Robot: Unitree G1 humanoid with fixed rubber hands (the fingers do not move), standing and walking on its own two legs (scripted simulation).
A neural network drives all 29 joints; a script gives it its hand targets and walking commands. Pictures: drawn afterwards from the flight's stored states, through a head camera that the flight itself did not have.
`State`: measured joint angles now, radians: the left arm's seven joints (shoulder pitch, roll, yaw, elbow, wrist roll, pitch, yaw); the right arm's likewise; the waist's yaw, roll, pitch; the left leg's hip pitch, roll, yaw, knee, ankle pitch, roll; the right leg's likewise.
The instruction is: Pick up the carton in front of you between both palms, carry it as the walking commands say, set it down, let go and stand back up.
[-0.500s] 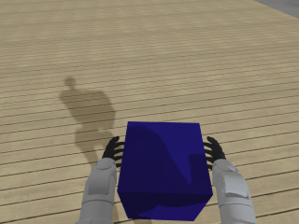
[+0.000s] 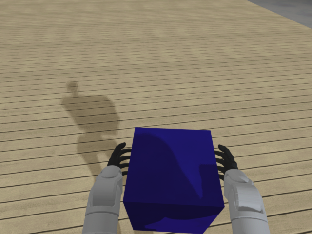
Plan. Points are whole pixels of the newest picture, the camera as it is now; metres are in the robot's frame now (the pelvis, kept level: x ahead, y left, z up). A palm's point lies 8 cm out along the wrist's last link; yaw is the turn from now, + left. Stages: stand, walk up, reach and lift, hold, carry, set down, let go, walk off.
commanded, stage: carry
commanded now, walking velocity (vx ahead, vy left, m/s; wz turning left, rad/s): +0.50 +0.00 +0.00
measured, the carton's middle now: (170, 182) +0.30 +0.00 -0.03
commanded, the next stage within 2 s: none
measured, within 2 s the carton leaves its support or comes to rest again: neither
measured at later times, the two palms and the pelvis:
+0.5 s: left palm (133, 118) +0.50 +0.13 +0.03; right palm (219, 120) +0.50 -0.17 +0.02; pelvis +0.21 -0.03 -0.01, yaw +2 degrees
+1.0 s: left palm (134, 88) +0.66 +0.14 +0.04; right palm (208, 88) +0.67 -0.16 +0.05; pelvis +0.37 -0.01 +0.00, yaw +1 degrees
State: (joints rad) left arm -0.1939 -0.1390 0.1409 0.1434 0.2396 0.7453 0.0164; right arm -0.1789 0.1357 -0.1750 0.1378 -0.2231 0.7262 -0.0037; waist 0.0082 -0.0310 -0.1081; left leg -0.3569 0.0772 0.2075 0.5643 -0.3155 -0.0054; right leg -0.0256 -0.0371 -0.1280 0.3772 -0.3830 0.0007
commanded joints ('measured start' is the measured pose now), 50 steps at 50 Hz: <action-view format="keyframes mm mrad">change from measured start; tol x32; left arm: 1 -415 -827 -494 -43 -213 -35 -189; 50 -370 -808 -523 -86 -227 -43 -185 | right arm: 1 -412 822 506 -9 211 -27 193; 50 -348 807 510 -32 195 -27 179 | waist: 1 -7 -62 -89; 4 -45 334 -211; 21 -10 164 -76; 25 21 -295 -255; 50 -9 83 -272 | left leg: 1 91 -33 35 -137 36 18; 5 627 356 -604 -309 379 266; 19 380 198 -97 -398 201 112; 23 150 93 35 52 340 2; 27 -216 -4 -168 581 -248 -12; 38 215 29 -49 -222 348 -12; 50 299 119 -117 -50 916 39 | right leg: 1 3 -191 107 -10 279 -98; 6 -667 -36 100 720 -175 -8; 23 14 -64 -38 18 306 -14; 25 254 -394 464 -97 644 -207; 27 196 -382 311 -56 911 -213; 40 -166 -130 -34 58 305 11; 50 -112 -108 -13 135 531 46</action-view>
